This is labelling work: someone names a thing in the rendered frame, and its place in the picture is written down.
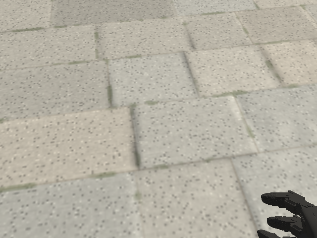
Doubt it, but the robot right hand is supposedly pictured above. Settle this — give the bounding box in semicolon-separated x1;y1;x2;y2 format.
257;190;317;238

